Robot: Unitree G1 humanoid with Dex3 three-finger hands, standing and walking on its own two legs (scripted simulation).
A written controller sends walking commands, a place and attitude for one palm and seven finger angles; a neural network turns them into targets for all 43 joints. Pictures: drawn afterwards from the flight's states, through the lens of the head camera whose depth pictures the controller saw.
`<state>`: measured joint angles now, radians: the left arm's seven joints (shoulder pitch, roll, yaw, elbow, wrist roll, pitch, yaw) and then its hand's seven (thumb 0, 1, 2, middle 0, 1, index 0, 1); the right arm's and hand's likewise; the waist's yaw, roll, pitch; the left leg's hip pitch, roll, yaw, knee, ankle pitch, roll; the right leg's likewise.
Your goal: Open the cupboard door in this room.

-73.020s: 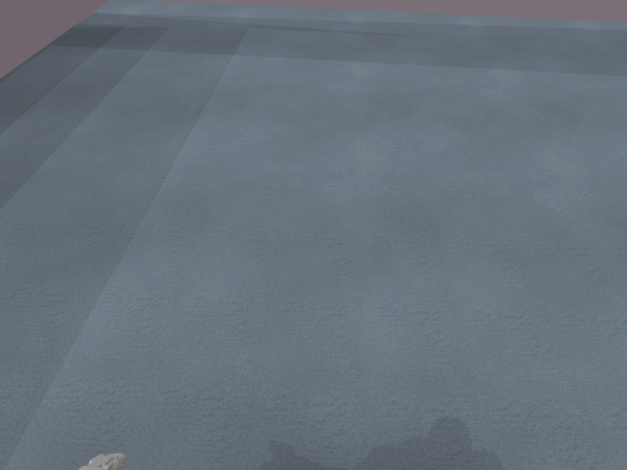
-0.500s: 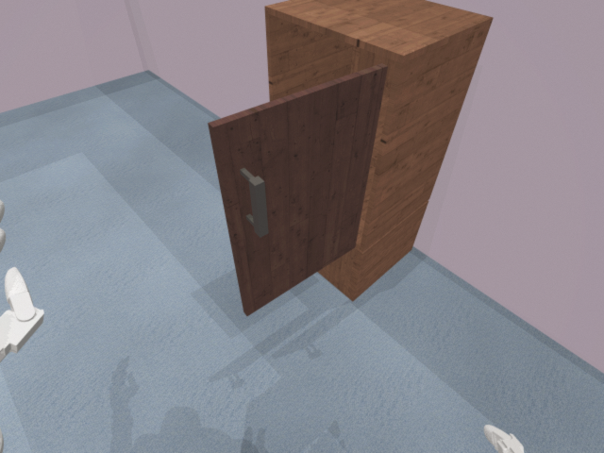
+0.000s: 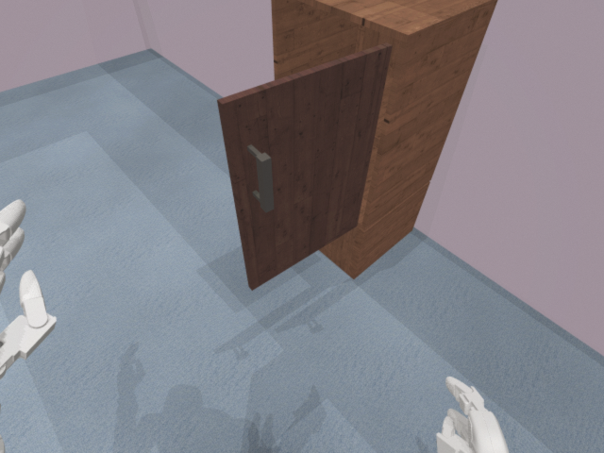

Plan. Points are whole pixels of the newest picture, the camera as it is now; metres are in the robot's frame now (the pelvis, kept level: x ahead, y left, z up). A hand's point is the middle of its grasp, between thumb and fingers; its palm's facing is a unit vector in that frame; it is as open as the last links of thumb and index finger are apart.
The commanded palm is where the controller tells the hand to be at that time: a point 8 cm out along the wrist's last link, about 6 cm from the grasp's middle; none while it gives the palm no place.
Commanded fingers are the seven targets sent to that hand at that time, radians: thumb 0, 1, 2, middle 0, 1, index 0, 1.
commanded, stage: stop stepping back and stand still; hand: left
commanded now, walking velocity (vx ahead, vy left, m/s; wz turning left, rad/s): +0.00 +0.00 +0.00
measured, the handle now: (260, 179) +0.62 +0.12 -0.02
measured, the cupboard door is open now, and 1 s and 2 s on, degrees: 85 85 85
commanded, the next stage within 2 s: let the arm hang, fingers relaxed in 0.48 s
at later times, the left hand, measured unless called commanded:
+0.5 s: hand (6, 348) +0.18 +0.28 +0.15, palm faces +0.41 -0.78 -0.48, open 7.4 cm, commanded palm +0.12 +0.32 +0.18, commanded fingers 0.00 0.90 0.90 -0.20 -0.30 -0.20 -0.30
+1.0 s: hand out of the picture -0.05 +0.18 -0.18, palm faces +0.07 -0.98 -0.18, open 7.0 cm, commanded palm none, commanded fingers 0.00 0.90 0.90 -0.20 -0.30 -0.20 -0.30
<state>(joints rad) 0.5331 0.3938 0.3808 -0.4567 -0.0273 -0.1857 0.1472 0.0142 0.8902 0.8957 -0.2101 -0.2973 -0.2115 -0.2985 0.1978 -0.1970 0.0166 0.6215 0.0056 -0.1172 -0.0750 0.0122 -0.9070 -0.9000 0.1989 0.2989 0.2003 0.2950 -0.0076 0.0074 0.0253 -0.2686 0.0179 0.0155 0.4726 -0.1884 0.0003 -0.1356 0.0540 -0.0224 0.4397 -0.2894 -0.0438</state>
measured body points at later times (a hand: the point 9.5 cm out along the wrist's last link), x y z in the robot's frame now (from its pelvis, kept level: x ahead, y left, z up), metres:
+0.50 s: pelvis -0.02 +0.02 +0.00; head -0.01 +0.02 +0.45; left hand +0.15 +0.32 +0.18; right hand +0.14 -0.21 -0.09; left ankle +0.04 +0.12 -0.74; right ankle -0.03 -0.09 -0.74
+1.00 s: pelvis -0.02 +0.00 +0.00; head +0.01 +0.01 +0.45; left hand -0.05 +0.23 -0.16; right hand +0.00 -0.25 -0.15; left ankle +0.04 +0.12 -0.74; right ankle -0.03 -0.09 -0.74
